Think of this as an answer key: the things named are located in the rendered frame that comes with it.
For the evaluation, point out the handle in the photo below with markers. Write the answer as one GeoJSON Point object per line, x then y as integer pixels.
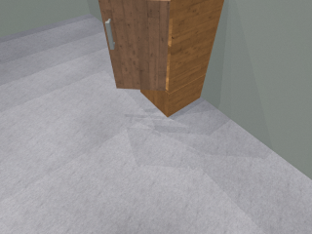
{"type": "Point", "coordinates": [109, 34]}

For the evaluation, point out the cupboard door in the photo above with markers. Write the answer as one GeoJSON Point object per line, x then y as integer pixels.
{"type": "Point", "coordinates": [140, 31]}

